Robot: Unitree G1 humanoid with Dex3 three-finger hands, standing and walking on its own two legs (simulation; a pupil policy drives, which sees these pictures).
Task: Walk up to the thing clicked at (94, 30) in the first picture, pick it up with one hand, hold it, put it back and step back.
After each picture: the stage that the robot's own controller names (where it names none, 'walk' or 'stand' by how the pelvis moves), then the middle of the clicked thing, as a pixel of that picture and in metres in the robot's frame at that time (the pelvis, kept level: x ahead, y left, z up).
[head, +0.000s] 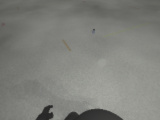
stand; (93, 31) +2.25 -0.02 -0.72
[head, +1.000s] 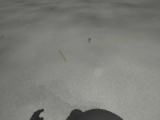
walk; (89, 40) +2.12 +0.23 -0.71
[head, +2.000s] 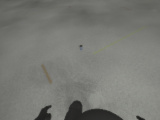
walk; (81, 47) +1.46 +0.34 -0.72
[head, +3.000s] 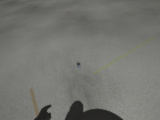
walk; (78, 65) +0.97 +0.30 -0.72
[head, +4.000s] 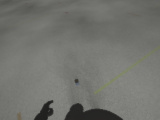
walk; (76, 82) +0.59 +0.26 -0.71
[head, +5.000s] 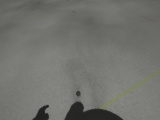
stand; (78, 94) +0.39 +0.20 -0.71
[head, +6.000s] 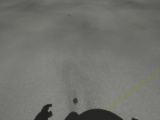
stand; (75, 101) +0.33 +0.17 -0.72
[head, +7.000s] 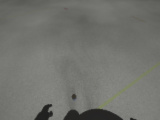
stand; (74, 97) +0.33 +0.19 -0.72
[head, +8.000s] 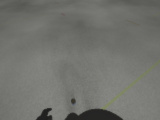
stand; (73, 102) +0.31 +0.19 -0.72
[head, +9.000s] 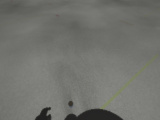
stand; (71, 104) +0.28 +0.21 -0.72
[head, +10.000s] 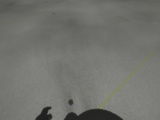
stand; (71, 102) +0.28 +0.22 -0.72
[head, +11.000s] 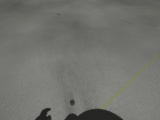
stand; (72, 103) +0.30 +0.19 -0.73
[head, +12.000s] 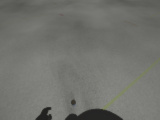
stand; (73, 103) +0.30 +0.18 -0.73
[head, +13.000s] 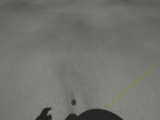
stand; (73, 103) +0.30 +0.18 -0.73
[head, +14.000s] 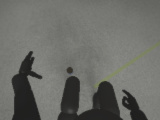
go down; (70, 71) +0.38 +0.19 -0.43
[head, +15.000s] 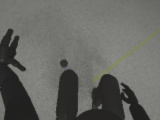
go down; (64, 64) +0.39 +0.22 -0.31
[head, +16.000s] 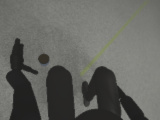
close in; (44, 60) +0.37 +0.25 -0.23
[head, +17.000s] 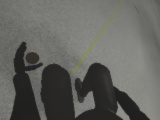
close; (32, 59) +0.38 +0.26 -0.22
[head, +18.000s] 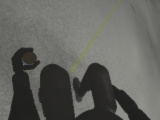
close; (29, 59) +0.37 +0.27 -0.22
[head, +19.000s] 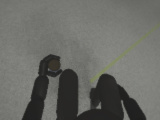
lift; (54, 67) +0.31 +0.26 -0.08
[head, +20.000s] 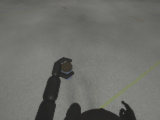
lift; (67, 71) +0.33 +0.17 +0.06
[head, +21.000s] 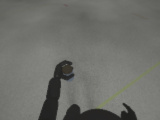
hold; (68, 73) +0.32 +0.17 +0.01
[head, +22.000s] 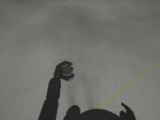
hold; (68, 73) +0.32 +0.17 +0.01
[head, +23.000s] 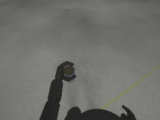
hold; (70, 74) +0.32 +0.16 +0.03
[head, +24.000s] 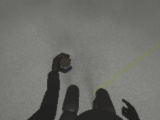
crouch; (66, 65) +0.38 +0.18 -0.05
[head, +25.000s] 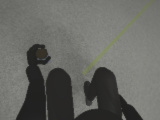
lower; (43, 56) +0.40 +0.26 -0.18
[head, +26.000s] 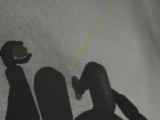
lower; (20, 54) +0.41 +0.29 -0.22
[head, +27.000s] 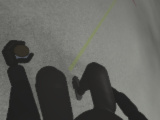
lower; (22, 54) +0.40 +0.29 -0.22
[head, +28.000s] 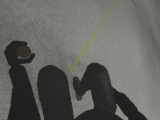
lower; (24, 54) +0.40 +0.29 -0.22
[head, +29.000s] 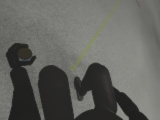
rest; (26, 56) +0.39 +0.29 -0.22
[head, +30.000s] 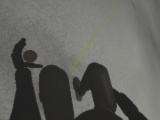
withdraw; (29, 58) +0.38 +0.26 -0.22
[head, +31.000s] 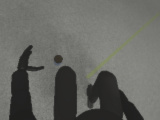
stand; (58, 60) +0.40 +0.23 -0.27
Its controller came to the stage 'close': yes
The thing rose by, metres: 0.72
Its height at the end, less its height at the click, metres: +0.00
